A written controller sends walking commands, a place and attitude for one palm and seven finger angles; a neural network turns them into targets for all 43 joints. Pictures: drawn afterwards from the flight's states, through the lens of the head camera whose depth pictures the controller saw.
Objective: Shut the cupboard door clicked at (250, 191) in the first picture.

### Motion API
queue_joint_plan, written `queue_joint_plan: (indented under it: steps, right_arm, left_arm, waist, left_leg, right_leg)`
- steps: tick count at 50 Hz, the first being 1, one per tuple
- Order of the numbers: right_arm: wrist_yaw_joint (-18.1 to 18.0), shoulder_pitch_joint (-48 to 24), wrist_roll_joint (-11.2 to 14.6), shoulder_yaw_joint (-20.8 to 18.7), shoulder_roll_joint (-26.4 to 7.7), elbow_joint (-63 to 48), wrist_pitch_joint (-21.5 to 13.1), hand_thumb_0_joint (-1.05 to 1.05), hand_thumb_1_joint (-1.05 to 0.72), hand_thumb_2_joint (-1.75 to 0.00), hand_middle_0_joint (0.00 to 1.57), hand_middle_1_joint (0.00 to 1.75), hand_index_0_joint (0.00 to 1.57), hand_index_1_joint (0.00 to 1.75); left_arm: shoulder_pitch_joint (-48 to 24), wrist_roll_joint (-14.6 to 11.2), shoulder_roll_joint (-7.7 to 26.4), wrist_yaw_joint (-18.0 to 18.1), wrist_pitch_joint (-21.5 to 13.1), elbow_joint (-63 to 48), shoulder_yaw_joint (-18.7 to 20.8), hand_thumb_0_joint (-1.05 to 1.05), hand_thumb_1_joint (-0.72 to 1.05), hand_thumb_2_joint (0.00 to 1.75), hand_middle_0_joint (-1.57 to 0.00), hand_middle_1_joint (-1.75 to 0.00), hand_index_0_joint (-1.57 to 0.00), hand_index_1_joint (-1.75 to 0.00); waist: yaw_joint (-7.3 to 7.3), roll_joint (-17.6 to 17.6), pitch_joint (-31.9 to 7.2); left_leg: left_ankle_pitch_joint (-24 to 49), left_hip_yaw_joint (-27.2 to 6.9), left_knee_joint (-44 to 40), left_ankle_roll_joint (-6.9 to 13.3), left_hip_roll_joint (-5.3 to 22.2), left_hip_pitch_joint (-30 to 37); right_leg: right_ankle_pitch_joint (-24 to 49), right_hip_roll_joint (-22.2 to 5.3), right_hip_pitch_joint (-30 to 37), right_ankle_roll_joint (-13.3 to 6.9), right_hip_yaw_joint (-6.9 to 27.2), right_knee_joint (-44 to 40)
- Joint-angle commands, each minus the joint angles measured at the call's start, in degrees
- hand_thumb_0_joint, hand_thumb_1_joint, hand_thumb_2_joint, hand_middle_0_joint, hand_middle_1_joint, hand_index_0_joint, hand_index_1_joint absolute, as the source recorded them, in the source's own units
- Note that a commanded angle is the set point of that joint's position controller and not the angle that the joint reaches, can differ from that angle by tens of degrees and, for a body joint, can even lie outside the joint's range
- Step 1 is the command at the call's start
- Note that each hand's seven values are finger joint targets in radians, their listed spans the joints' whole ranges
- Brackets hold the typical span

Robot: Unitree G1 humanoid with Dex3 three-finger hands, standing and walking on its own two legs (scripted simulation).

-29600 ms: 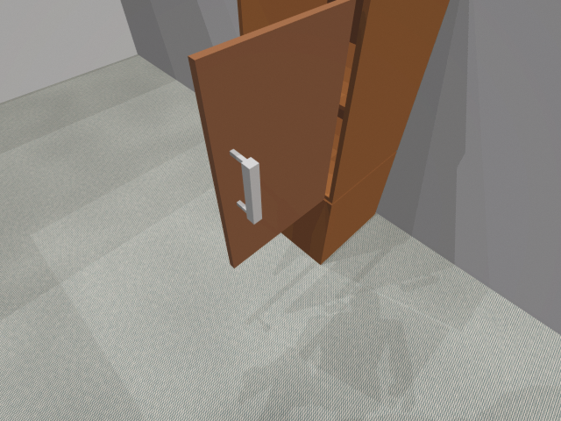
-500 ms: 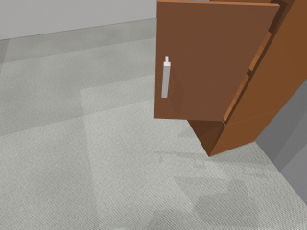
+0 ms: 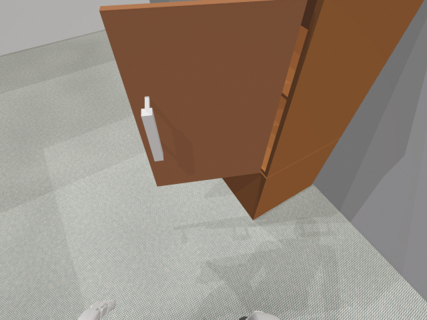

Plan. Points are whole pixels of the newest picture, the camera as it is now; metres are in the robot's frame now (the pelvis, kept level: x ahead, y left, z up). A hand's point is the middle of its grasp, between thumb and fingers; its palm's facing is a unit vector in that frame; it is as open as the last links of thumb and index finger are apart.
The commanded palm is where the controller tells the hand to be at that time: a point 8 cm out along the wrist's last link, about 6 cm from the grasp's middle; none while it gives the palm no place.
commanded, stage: take the last steps up to it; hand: left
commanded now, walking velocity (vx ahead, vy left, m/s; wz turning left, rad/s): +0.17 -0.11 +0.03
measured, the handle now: (153, 130) +0.54 +0.15 -0.01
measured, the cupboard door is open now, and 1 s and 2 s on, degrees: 68 68 68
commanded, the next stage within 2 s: come to a stop and stand still in 0.08 s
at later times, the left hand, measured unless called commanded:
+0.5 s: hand out of the picture +0.11 +0.13 -0.16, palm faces +0.11 -0.98 -0.19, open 7.3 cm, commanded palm none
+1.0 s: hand out of the picture +0.14 +0.21 -0.16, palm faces +0.01 -0.97 -0.23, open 7.4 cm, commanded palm none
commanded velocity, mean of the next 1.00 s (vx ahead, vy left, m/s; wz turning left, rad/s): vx -0.07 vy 0.02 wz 0.01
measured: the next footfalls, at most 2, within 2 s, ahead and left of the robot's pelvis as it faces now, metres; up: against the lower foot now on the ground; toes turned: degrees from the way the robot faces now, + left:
left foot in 0.30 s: +0.17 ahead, +0.06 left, +0.00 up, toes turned +9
left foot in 0.86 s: +0.10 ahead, +0.11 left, +0.00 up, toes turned +0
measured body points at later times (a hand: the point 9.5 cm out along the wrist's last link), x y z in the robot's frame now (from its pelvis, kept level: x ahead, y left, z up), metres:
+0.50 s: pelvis +0.10 -0.04 +0.02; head +0.13 -0.04 +0.46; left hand +0.10 +0.18 -0.14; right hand +0.23 -0.25 -0.13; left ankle +0.13 +0.05 -0.72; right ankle +0.06 -0.12 -0.72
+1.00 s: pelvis +0.05 +0.01 +0.00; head +0.06 +0.03 +0.45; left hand +0.14 +0.26 -0.14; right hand +0.12 -0.23 -0.13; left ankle +0.06 +0.11 -0.72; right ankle +0.06 -0.12 -0.72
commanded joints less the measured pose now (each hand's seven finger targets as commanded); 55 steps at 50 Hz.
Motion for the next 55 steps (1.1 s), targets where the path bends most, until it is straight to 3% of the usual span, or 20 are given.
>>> queue_joint_plan:
  steps: [1, 3, 6, 11, 13, 15, 17, 20, 24, 27, 28, 29, 31, 34, 35, 37, 41, 45, 47, 55]
  right_arm:
    - [-1.1, -7.6, 1.4, -0.7, -4.8, -7.7, -1.6, 0.0, -0.9, -0.9, 0.2, 0.3, 0.2, 0.3]
    - [-0.8, -8.3, 0.6, -0.7, -5.3, -6.4, -1.2, 0.0, -0.9, -0.9, 0.2, 0.3, 0.2, 0.3]
    - [-0.1, -4.5, -0.1, -0.1, -1.9, -5.4, 0.3, 0.0, -0.9, -0.9, 0.2, 0.3, 0.2, 0.3]
    - [-0.1, -7.3, 0.0, 1.1, 0.0, -6.1, -0.1, 0.0, -0.9, -0.9, 0.2, 0.3, 0.2, 0.3]
    - [-0.3, -5.7, 0.2, 1.9, -0.5, -4.7, -0.6, 0.0, -0.9, -0.9, 0.2, 0.3, 0.2, 0.3]
    - [-0.9, -6.5, 0.5, 1.4, -5.0, -4.5, -1.3, 0.0, -0.9, -0.9, 0.2, 0.3, 0.2, 0.3]
    - [-1.8, -10.6, 1.2, 1.4, -5.6, -5.1, -0.7, 0.0, -0.9, -0.9, 0.2, 0.3, 0.2, 0.3]
    - [-2.2, -12.9, 1.2, 0.6, -6.3, -6.0, 0.6, 0.0, -0.9, -0.9, 0.2, 0.3, 0.2, 0.3]
    - [-2.0, -12.6, 0.8, -0.6, -7.7, -8.0, 2.0, 0.0, -0.9, -0.9, 0.2, 0.3, 0.2, 0.3]
    - [-1.5, -13.3, 0.7, -0.9, -5.7, -9.2, 2.8, 0.0, -0.9, -0.9, 0.2, 0.3, 0.2, 0.3]
    - [-1.3, -13.8, 0.6, -0.6, -4.6, -9.4, 3.2, 0.0, -0.9, -0.9, 0.2, 0.3, 0.2, 0.3]
    - [-1.1, -15.6, 0.8, -0.6, -3.7, -9.7, 3.6, 0.0, -0.9, -0.9, 0.2, 0.3, 0.2, 0.3]
    - [-1.1, -17.1, 1.0, -0.5, -3.1, -9.4, 4.0, 0.0, -0.9, -0.9, 0.2, 0.3, 0.2, 0.3]
    - [-0.8, -16.4, 1.3, 0.0, -2.7, -7.9, 3.5, 0.0, -0.9, -0.9, 0.2, 0.3, 0.2, 0.3]
    - [-0.5, -18.2, 0.1, -0.2, -5.0, -14.5, 1.2, 0.0, -0.9, -0.9, 0.2, 0.3, 0.2, 0.3]
    - [-0.2, -17.2, 0.8, -0.7, -2.3, -15.0, 0.6, 0.0, -0.9, -0.9, 0.2, 0.3, 0.2, 0.3]
    - [-0.3, -12.2, 0.5, -0.8, -2.6, -15.3, 0.4, 0.0, -0.9, -0.9, 0.2, 0.3, 0.2, 0.3]
    - [-0.5, -11.3, 0.2, -1.1, -6.2, -14.1, -0.5, 0.0, -0.9, -0.9, 0.2, 0.3, 0.2, 0.3]
    - [-0.5, -13.2, 0.1, -1.0, -7.1, -14.0, -0.7, 0.0, -0.9, -0.9, 0.2, 0.3, 0.2, 0.3]
    - [-0.1, -13.0, -0.1, -0.8, -8.1, -13.2, -0.6, 0.0, -0.9, -0.9, 0.2, 0.3, 0.2, 0.3]
  left_arm:
    - [17.4, -0.3, 12.3, 3.2, -1.2, 3.2, 2.6, 0.0, 0.9, 0.9, -0.2, -0.3, -0.2, -0.3]
    - [9.8, -0.6, 5.7, 4.0, -1.3, 1.1, 0.7, 0.0, 0.9, 0.9, -0.2, -0.3, -0.2, -0.3]
    - [5.2, -0.1, 3.1, 4.3, -2.0, 0.1, -0.5, 0.0, 0.9, 0.9, -0.2, -0.3, -0.2, -0.3]
    - [6.4, -0.5, 2.1, 4.4, -2.4, 1.6, -0.8, 0.0, 0.9, 0.9, -0.2, -0.3, -0.2, -0.3]
    - [6.9, -1.3, 1.6, 4.9, -2.5, 2.7, -1.4, 0.0, 0.9, 0.9, -0.2, -0.3, -0.2, -0.3]
    - [10.5, -1.4, -0.5, 5.7, -1.9, 3.2, -2.2, 0.0, 0.9, 0.9, -0.2, -0.3, -0.2, -0.3]
    - [11.8, -1.2, 0.4, 6.3, -0.7, 3.6, -2.4, 0.0, 0.9, 0.9, -0.2, -0.3, -0.2, -0.3]
    - [11.9, -1.0, 1.8, 6.2, 0.3, 3.3, -2.0, 0.0, 0.9, 0.9, -0.2, -0.3, -0.2, -0.3]
    - [12.5, -0.7, 3.1, 6.4, 0.4, 1.6, -1.1, 0.0, 0.9, 0.9, -0.2, -0.3, -0.2, -0.3]
    - [12.9, -0.3, 4.6, 6.5, 0.4, 0.6, -0.7, 0.0, 0.9, 0.9, -0.2, -0.3, -0.2, -0.3]
    - [12.9, -0.1, 5.0, 6.5, 0.4, 0.6, -0.4, 0.0, 0.9, 0.9, -0.2, -0.3, -0.2, -0.3]
    - [13.3, 0.0, 5.0, 6.4, 0.4, 0.8, -0.5, 0.0, 0.9, 0.9, -0.2, -0.3, -0.2, -0.3]
    - [11.3, 0.2, 5.0, 6.3, 0.4, 0.5, -0.7, 0.0, 0.9, 0.9, -0.2, -0.3, -0.2, -0.3]
    - [10.1, 0.1, 6.0, 6.0, 0.0, 0.6, -0.5, 0.0, 0.9, 0.9, -0.2, -0.3, -0.2, -0.3]
    - [18.3, 1.0, 9.9, 7.1, -1.4, -2.2, -2.2, 0.0, 0.9, 0.9, -0.2, -0.3, -0.2, -0.3]
    - [15.6, 0.0, 7.8, 7.6, -0.8, -5.2, -1.0, 0.0, 0.9, 0.9, -0.2, -0.3, -0.2, -0.3]
    - [11.0, -0.1, 7.2, 7.2, 0.1, -9.3, -1.0, 0.0, 0.9, 0.9, -0.2, -0.3, -0.2, -0.3]
    - [11.4, -0.3, 6.0, 6.7, 0.1, -9.8, -1.2, 0.0, 0.9, 0.9, -0.2, -0.3, -0.2, -0.3]
    - [9.6, -0.7, 5.9, 6.4, 0.6, -9.9, -1.5, 0.0, 0.9, 0.9, -0.2, -0.3, -0.2, -0.3]
    - [9.7, 0.0, 5.0, 5.3, 0.7, -8.0, -2.1, 0.0, 0.9, 0.9, -0.2, -0.3, -0.2, -0.3]
  waist:
    - [8.98, -17.4, -12.2]
    - [5.35, -8.5, -9.0]
    - [1.12, -7.5, -6.3]
    - [1.48, -3.3, -3.8]
    - [0.92, -1.4, -7.1]
    - [2.81, 4.9, -8.1]
    - [3.65, 10.1, -6.2]
    - [4.13, 8.3, -4.0]
    - [3.36, 1.4, -10.0]
    - [3.61, -6.6, -9.4]
    - [4.06, -10.5, -8.2]
    - [5.03, -11.1, -6.4]
    - [4.53, -8.2, -3.9]
    - [4.38, -8.3, -4.5]
    - [4.92, -7.0, -6.6]
    - [5.44, -8.6, -13.5]
    - [3.0, -9.3, -6.8]
    - [3.91, -0.8, -6.2]
    - [4.25, 8.1, -4.0]
    - [4.56, 4.4, -0.8]
  left_leg:
    - [-8.2, -6.8, 37.0, 4.6, -7.2, -31.5]
    - [-1.0, -8.4, 34.1, 4.4, -4.5, -27.9]
    - [3.0, -5.6, 24.4, 4.1, -5.6, -19.1]
    - [8.8, -4.7, 3.5, 4.1, -7.9, -12.7]
    - [25.0, -6.6, -9.5, 4.2, -8.0, -4.6]
    - [56.1, -13.4, -9.3, 8.8, -0.3, 1.8]
    - [59.1, -14.2, -10.0, 11.1, 1.4, 0.9]
    - [56.7, -14.2, -11.8, 11.3, 0.5, 0.8]
    - [49.8, -12.7, -7.8, 10.3, -0.8, 2.5]
    - [31.2, -7.7, -1.5, 7.0, -7.0, -4.7]
    - [15.5, -6.6, 2.6, 5.6, -10.1, -9.4]
    - [0.9, -7.4, 8.4, 4.9, -12.5, -13.3]
    - [-3.2, -10.2, 16.5, 4.5, -12.5, -16.2]
    - [-1.8, -9.0, 10.4, 3.9, -11.6, -15.7]
    - [1.3, -10.5, 12.3, 6.2, -16.0, -20.5]
    - [4.0, -9.1, 7.4, 5.9, -13.5, -20.3]
    - [16.6, -8.7, -3.7, 6.7, -13.1, -9.8]
    - [32.5, -11.6, -3.4, 8.3, -8.3, -6.0]
    - [28.5, -16.3, -9.2, 10.0, -6.2, -9.2]
    - [0.2, -19.5, -20.1, 10.4, -5.7, -16.0]
  right_leg:
    - [16.8, -19.3, 31.8, -13.3, 25.1, -16.5]
    - [20.7, -14.9, 23.6, -12.0, 13.3, -14.3]
    - [18.5, -12.2, 11.0, -10.7, 6.5, -17.5]
    - [20.8, -12.0, 10.9, -10.9, 8.4, -16.6]
    - [26.4, -9.4, 13.6, -6.9, 6.1, -10.7]
    - [15.3, -4.7, 11.8, -0.9, 4.3, -8.9]
    - [9.6, -3.8, 11.8, 1.0, 3.9, -10.1]
    - [9.8, -4.0, 11.4, 0.4, 4.0, -8.1]
    - [19.3, -5.6, 11.9, -1.2, 7.0, -6.5]
    - [35.8, -12.6, 15.3, -5.3, 13.0, -8.4]
    - [43.8, -15.4, 17.3, -7.7, 14.8, -8.9]
    - [48.2, -17.9, 17.2, -10.3, 16.0, -10.6]
    - [46.6, -17.5, 16.4, -12.5, 14.8, -11.2]
    - [44.0, -14.9, 19.4, -11.4, 11.1, -9.9]
    - [60.0, -13.8, 29.3, -7.6, 19.5, -3.7]
    - [47.3, -14.0, 29.5, -8.0, 16.0, -0.5]
    - [26.5, -9.3, 13.7, -3.7, 11.1, -1.4]
    - [15.1, -4.6, 9.2, -1.3, 8.3, -2.2]
    - [1.1, -1.1, 8.3, 0.1, 5.2, -1.6]
    - [-5.2, -0.6, 10.0, 0.5, 4.3, -4.9]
